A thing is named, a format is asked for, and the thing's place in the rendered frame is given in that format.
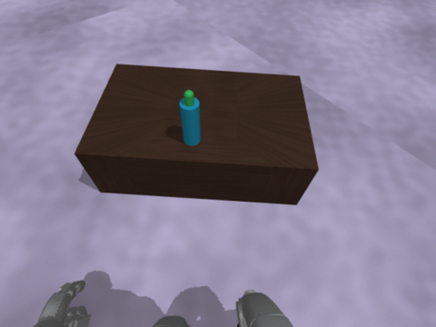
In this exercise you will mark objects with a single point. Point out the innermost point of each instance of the bottle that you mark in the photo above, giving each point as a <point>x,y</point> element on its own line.
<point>190,118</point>

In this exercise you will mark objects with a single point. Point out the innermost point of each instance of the left robot hand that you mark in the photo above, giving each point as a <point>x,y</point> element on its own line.
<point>57,307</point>

